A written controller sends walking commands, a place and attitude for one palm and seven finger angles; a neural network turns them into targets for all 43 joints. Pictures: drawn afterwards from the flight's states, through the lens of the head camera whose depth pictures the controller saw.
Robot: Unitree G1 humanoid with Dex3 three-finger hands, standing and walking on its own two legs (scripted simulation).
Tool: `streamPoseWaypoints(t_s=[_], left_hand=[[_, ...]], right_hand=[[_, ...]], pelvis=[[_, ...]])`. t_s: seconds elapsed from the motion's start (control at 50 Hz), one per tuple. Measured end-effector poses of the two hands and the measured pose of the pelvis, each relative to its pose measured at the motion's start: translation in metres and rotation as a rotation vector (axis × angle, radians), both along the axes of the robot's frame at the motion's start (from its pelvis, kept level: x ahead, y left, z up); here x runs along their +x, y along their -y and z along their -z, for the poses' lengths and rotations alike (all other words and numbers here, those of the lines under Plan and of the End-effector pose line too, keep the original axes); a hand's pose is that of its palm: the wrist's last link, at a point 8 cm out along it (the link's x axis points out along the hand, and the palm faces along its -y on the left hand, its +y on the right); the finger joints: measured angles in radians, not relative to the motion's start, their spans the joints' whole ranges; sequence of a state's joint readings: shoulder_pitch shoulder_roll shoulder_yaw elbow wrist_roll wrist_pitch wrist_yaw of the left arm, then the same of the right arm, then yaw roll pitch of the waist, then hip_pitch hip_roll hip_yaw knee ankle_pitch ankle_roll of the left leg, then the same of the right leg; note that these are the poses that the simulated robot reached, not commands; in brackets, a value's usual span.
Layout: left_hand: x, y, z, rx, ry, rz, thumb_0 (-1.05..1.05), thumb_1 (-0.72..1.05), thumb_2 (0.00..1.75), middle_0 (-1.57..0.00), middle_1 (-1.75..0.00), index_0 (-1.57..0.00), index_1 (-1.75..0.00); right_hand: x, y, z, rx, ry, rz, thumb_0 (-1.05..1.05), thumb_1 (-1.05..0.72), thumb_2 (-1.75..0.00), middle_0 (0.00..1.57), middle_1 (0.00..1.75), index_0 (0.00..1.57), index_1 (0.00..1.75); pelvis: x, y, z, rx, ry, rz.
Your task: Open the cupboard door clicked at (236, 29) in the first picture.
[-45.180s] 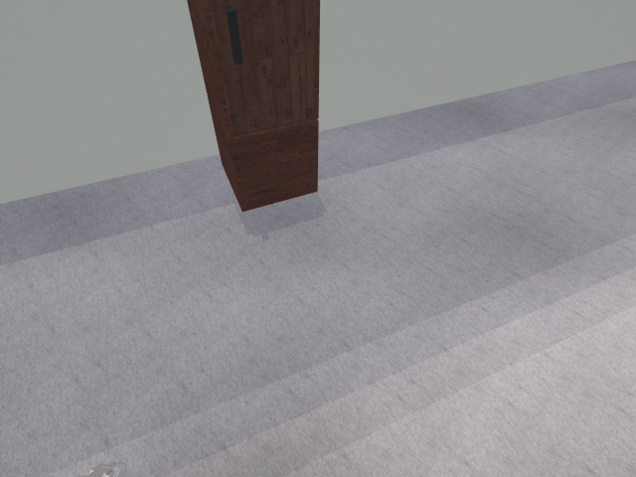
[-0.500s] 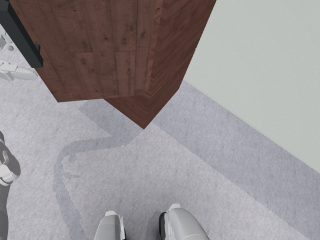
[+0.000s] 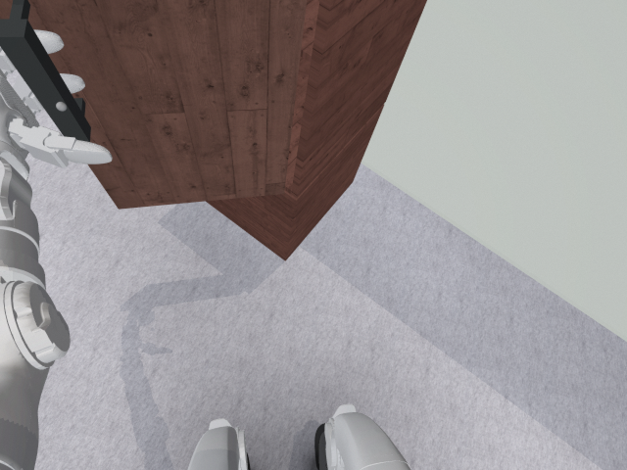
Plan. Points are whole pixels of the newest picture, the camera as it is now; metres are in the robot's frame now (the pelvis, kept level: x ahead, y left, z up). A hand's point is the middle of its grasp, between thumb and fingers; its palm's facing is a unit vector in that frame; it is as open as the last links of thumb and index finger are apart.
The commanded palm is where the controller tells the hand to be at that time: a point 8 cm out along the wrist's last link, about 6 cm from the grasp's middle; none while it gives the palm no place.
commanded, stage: slide the fingers in behind the handle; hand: left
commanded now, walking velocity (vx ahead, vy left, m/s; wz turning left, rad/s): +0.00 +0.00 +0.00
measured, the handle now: (52, 76) +0.58 +0.26 +0.08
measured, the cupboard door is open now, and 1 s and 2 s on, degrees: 47 47 75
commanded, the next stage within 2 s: close the thumb around the handle in 0.36 s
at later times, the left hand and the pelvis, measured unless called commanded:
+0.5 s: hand (57, 108) +0.53 +0.25 +0.08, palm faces +0.07 -1.00 +0.00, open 14.0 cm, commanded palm +0.51 +0.27 +0.08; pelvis -0.01 +0.00 +0.00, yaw +0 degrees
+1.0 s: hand (64, 101) +0.54 +0.24 +0.08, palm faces +0.08 -1.00 -0.01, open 6.7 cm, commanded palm +0.52 +0.27 +0.08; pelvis +0.00 +0.00 +0.00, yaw +0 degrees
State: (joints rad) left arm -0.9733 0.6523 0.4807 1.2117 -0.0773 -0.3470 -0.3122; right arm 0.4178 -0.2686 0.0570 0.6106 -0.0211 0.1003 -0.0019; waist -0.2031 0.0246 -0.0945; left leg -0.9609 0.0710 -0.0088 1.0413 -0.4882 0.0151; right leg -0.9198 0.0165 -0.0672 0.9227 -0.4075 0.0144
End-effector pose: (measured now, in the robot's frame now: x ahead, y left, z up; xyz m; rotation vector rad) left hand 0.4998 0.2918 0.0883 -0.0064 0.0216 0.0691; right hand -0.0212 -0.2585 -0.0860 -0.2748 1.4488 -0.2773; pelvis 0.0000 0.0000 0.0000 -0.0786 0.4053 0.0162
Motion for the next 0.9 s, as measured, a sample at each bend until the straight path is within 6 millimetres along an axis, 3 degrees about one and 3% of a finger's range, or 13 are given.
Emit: streamPoseWaypoints(t_s=[0.34, 0.56, 0.7, 0.9], left_hand=[[-0.003, -0.012, 0.000, 0.014, -0.005, -0.015, -0.01, -0.50, 0.30, -0.30, -1.20, -0.30, -1.20], [0.006, -0.003, 0.006, 0.003, -0.017, -0.007, -0.01, -0.47, 0.31, -0.30, -1.20, -0.31, -1.21], [0.009, -0.004, 0.007, 0.012, -0.009, -0.025, -0.01, -0.25, 0.41, -0.32, -1.23, -0.33, -1.25], [0.012, -0.003, 0.005, 0.011, -0.021, -0.021, -0.01, 0.26, 0.63, -0.36, -1.28, -0.37, -1.30]], right_hand=[[-0.007, 0.002, 0.001, -0.010, -0.007, -0.001, 0.00, -0.90, -0.90, 0.20, 0.30, 0.21, 0.30], [-0.011, 0.003, 0.000, -0.025, -0.024, -0.009, 0.00, -0.90, -0.90, 0.20, 0.30, 0.21, 0.30], [-0.013, -0.002, 0.001, -0.008, -0.036, 0.001, 0.00, -0.90, -0.90, 0.20, 0.30, 0.21, 0.30], [-0.011, -0.005, 0.002, 0.007, -0.039, 0.007, 0.00, -0.90, -0.90, 0.20, 0.30, 0.21, 0.30]], pelvis=[[-0.005, 0.001, 0.002, 0.000, -0.003, -0.001], [-0.006, -0.001, 0.004, -0.005, -0.016, -0.007], [-0.003, -0.001, 0.004, -0.004, -0.022, -0.002], [0.001, 0.000, 0.002, -0.003, -0.022, -0.002]])
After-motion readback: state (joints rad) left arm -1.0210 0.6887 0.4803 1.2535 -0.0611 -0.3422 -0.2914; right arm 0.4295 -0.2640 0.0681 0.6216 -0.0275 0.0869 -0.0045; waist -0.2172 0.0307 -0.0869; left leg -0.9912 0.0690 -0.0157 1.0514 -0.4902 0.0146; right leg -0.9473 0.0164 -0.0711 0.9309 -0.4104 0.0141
